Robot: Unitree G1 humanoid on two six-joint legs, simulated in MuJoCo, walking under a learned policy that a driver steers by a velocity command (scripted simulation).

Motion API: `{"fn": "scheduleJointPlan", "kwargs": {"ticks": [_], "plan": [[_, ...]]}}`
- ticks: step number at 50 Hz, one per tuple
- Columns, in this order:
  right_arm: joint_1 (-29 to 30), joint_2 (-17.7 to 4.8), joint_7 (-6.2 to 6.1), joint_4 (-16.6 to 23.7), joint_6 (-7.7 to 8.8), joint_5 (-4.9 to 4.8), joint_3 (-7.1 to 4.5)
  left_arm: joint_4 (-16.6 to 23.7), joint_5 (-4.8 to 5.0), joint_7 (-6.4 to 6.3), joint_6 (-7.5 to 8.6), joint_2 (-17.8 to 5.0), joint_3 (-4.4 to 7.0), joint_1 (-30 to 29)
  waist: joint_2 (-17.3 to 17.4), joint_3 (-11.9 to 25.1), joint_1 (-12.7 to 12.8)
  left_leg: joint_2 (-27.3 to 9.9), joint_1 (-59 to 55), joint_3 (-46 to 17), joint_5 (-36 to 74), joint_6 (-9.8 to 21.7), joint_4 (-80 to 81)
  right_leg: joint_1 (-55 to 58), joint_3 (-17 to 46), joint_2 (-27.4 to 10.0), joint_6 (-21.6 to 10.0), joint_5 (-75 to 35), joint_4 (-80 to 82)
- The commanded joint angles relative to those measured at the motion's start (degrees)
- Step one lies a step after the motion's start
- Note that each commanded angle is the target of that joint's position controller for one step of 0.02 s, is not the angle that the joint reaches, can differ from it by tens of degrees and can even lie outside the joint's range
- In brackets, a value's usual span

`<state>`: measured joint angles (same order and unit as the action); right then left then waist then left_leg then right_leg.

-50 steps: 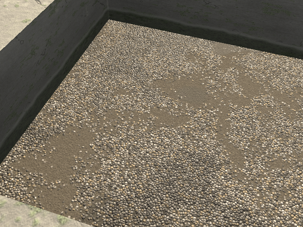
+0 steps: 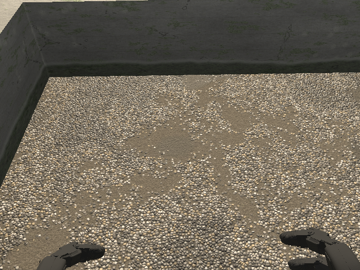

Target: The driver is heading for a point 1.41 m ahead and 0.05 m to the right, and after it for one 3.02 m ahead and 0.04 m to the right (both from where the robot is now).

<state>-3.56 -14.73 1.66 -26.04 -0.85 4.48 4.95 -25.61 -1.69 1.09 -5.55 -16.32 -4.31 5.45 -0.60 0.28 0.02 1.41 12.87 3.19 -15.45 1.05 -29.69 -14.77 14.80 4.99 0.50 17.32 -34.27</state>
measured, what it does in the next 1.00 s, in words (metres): stands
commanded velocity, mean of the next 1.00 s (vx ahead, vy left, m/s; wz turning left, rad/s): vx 0.50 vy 0.00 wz -0.33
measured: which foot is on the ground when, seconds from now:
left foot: down 0.00-1.00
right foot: down 0.00-1.00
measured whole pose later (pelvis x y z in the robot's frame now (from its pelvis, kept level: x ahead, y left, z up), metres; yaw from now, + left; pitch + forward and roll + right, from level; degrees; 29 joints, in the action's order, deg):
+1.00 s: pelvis +0.02 +0.03 +0.00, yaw -12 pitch +0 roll +1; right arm -8.6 -14.2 -0.3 -28.2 -2.4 4.7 4.6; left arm -25.6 -2.8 0.0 -3.4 -13.3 -6.0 8.1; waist -0.3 -0.9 -0.1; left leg -2.0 9.7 15.2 -19.6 2.6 -29.5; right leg -15.6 19.3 6.1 2.5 15.8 -32.5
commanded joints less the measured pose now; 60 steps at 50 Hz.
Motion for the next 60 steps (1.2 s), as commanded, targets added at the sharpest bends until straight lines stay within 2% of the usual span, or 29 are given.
{"fn": "scheduleJointPlan", "kwargs": {"ticks": [1, 2, 3, 4, 5, 6, 8, 11, 18, 19, 23, 26, 30, 32, 39, 40, 42, 45, 51, 52, 56, 57, 58, 60], "plan": [[5.0, -6.7, -0.65, 4.7, 0.88, -0.22, -2.80, 5.2, 0.26, 0.01, 1.00, -5.7, 1.96, -3.0, 0.8, 2.6, 0.1, -8.2, -11.7, -7.4, 5.3, 2.1, 5.2, -11.5, 2.0, -3.7, -2.1, -0.4, 4.0], [4.8, -6.7, -0.68, 4.5, 0.92, -0.19, -2.95, 5.5, 0.34, 0.03, 0.98, -5.8, 2.03, -3.0, 0.2, 3.1, 0.1, -8.1, -12.4, -6.5, 6.6, 2.1, 4.4, -11.7, 2.3, -3.6, -2.2, -1.5, 3.6], [4.8, -6.4, -0.44, 4.5, 1.53, 0.34, -2.93, 6.4, 0.67, 0.14, 1.37, -6.2, 2.20, -4.7, -0.5, 5.5, -0.7, -7.8, -13.9, -5.5, 6.4, 2.2, 3.7, -11.6, 2.9, -4.1, -2.7, -3.9, 3.6], [7.3, -6.6, -0.35, 5.2, 1.56, 0.49, -2.74, 7.2, -0.24, 0.36, 1.46, -4.2, 1.46, -4.3, 1.4, 2.5, 1.3, -9.1, -13.8, -4.9, 15.7, 2.6, 2.4, -13.9, 0.9, -4.4, -2.4, -9.3, 2.6], [6.3, -6.4, -0.49, 4.8, 1.47, 0.75, -2.91, 6.7, -0.50, 0.27, 1.56, -4.9, 1.65, -3.0, 1.3, 5.2, 0.9, -9.3, -15.7, -4.1, 20.9, 3.0, 0.8, -13.2, 0.7, -4.3, -2.1, -12.4, 1.6], [5.0, -7.5, -0.72, 4.6, 0.96, 0.16, -3.15, 6.5, 0.00, 0.10, 1.81, -5.2, 1.90, -1.5, 2.4, 6.0, 1.6, -8.8, -17.1, -3.2, 25.2, 2.9, -1.5, -13.5, -0.1, -4.1, -2.0, -17.8, 1.5], [3.0, -7.3, -1.06, 4.6, 0.47, 0.63, -3.41, 7.0, -0.20, -0.19, 2.01, -6.3, 2.10, -2.4, -0.2, 8.8, 0.1, -7.9, -18.5, -1.0, 25.0, 1.9, -3.3, -12.7, 0.7, -3.7, -2.7, -24.8, 0.6], [2.6, -7.1, -1.32, 4.6, 0.21, 1.01, -3.61, 7.8, -0.36, -0.44, 1.74, -5.9, 2.01, -3.0, -0.7, 9.8, -0.4, -7.2, -17.5, 1.1, 19.2, 0.7, -4.1, -12.4, 2.1, -3.8, -3.6, -29.0, 0.6], [3.7, -5.9, -1.62, 4.9, -0.38, 0.82, -3.64, 8.3, -0.41, -0.64, 1.52, -5.8, 2.29, -1.0, -1.2, 8.9, 1.0, -6.7, -16.0, 3.9, 6.7, 0.0, -3.9, -13.9, 5.2, -2.7, -3.7, -26.8, 2.7], [4.2, -4.1, -1.40, 4.7, -0.03, 1.48, -3.20, 8.3, -0.47, -0.54, 1.29, -5.6, 2.19, -1.9, -2.1, 9.1, 0.5, -7.3, -15.8, 4.0, 3.6, 0.3, -2.8, -13.4, 5.6, -2.5, -4.0, -20.7, 2.9], [5.4, -3.8, -0.92, 4.6, 0.88, 1.19, -2.66, 8.6, -0.21, -0.12, 1.28, -3.8, 1.55, -2.4, -1.8, 5.0, 1.0, -7.8, -13.6, 4.4, -5.3, 0.5, 0.5, -14.8, 6.6, -2.4, -3.1, -12.3, 6.1], [4.8, -3.5, -0.88, 4.4, 1.43, 1.08, -2.22, 8.0, -0.23, 0.01, 1.58, -3.2, 1.22, -2.3, -1.7, 3.9, 1.0, -8.3, -13.7, 4.5, -7.0, 0.7, 2.3, -14.8, 6.5, -2.1, -2.5, -10.2, 7.2], [3.7, -3.6, -1.11, 3.9, 1.75, 0.92, -1.87, 7.2, -0.32, -0.07, 1.98, -2.5, 0.87, -2.2, -1.1, 3.2, 0.8, -9.0, -14.2, 4.9, -6.9, 1.1, 4.1, -14.1, 5.6, -2.0, -1.9, -10.1, 7.4], [2.9, -3.9, -1.37, 3.6, 1.54, 0.74, -1.93, 6.9, -0.26, -0.02, 2.31, -2.3, 0.77, -1.9, -1.5, 3.6, 0.7, -9.0, -14.9, 5.2, -6.8, 1.1, 4.5, -13.9, 5.2, -2.2, -1.9, -11.4, 7.3], [2.0, -3.5, -1.78, 3.4, 1.00, 0.72, -1.72, 6.2, -0.47, -0.25, 2.64, -1.6, 0.40, -1.8, 0.1, 3.3, 0.3, -9.1, -15.3, 6.7, -3.1, 1.5, 5.0, -12.9, 3.7, -2.3, -1.3, -14.8, 6.2], [1.1, -4.7, -2.08, 3.6, 0.52, -0.19, -2.02, 6.2, -0.42, -0.41, 2.90, -1.6, 0.33, -1.1, -0.4, 2.6, 0.4, -8.4, -15.6, 6.9, -2.8, 1.3, 4.4, -13.1, 3.5, -2.4, -0.9, -20.9, 6.7], [-0.5, -4.3, -2.31, 3.5, 0.03, 0.07, -1.97, 5.9, -0.75, -0.76, 3.25, -2.0, 0.27, -1.4, -1.7, 4.4, -0.3, -8.0, -16.7, 7.1, -1.0, 0.9, 4.0, -11.7, 3.2, -2.2, -0.8, -24.3, 6.1], [-1.0, -4.1, -2.27, 3.5, -0.42, 0.27, -1.92, 5.9, -0.96, -1.13, 3.33, -1.6, 0.01, -1.6, -0.5, 5.6, -0.4, -8.4, -17.0, 7.3, 2.0, 1.0, 4.1, -10.4, 2.4, -2.3, -0.5, -24.7, 5.4], [-2.3, -4.5, -2.09, 3.0, -0.87, 0.05, -1.90, 6.1, -1.25, -1.47, 3.29, -1.5, -0.33, -2.5, 0.5, 5.2, -0.6, -9.4, -14.8, 7.4, 5.3, 2.0, 5.1, -8.3, 0.2, -2.8, 0.5, -22.6, 4.1], [-2.4, -4.2, -1.87, 2.8, -1.30, 0.44, -1.87, 6.0, -1.56, -1.39, 3.66, -1.3, -0.47, -2.9, 0.4, 5.7, -0.6, -9.3, -13.9, 7.6, 5.2, 2.4, 4.8, -7.2, 0.0, -2.7, 0.8, -21.8, 4.2], [-2.7, -4.6, -1.79, 2.7, -1.85, 0.26, -1.86, 6.0, -1.40, -1.24, 4.00, -1.5, -0.62, -3.5, 0.1, 4.7, -0.5, -9.5, -12.7, 7.7, 5.0, 2.7, 5.4, -7.2, -1.1, -2.8, 1.1, -21.3, 3.4], [-2.5, -4.8, -1.81, 2.9, -1.45, 0.16, -1.80, 6.5, -1.12, -1.46, 3.98, -1.5, -0.68, -5.0, 0.5, 4.4, -0.9, -9.7, -11.7, 7.4, 7.9, 2.6, 5.3, -6.7, -1.3, -2.8, 1.2, -21.4, 2.6], [-2.9, -4.5, -1.86, 2.2, -1.19, 0.01, -1.71, 6.4, -1.36, -1.72, 3.80, -1.0, -0.84, -5.0, 1.8, 4.7, -0.9, -10.4, -11.1, 6.9, 9.5, 3.2, 5.2, -5.2, -1.9, -3.1, 1.3, -21.0, 2.9], [-2.9, -4.8, -1.65, 2.7, -1.25, 0.18, -1.56, 6.6, -1.31, -1.65, 3.95, -1.6, -0.83, -5.5, -0.3, 5.0, -1.0, -9.9, -11.0, 7.1, 8.8, 2.9, 5.2, -5.5, -2.0, -3.3, 1.2, -21.1, 2.2]]}}
Keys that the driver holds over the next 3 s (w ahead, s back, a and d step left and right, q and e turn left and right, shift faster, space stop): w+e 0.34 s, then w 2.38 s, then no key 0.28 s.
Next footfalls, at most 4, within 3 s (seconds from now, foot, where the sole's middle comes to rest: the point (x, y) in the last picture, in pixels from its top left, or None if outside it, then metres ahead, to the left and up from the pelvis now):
none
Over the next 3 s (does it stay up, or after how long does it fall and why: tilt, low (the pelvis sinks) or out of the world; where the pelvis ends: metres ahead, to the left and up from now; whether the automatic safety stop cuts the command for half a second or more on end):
stays up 0.02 0.04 0.01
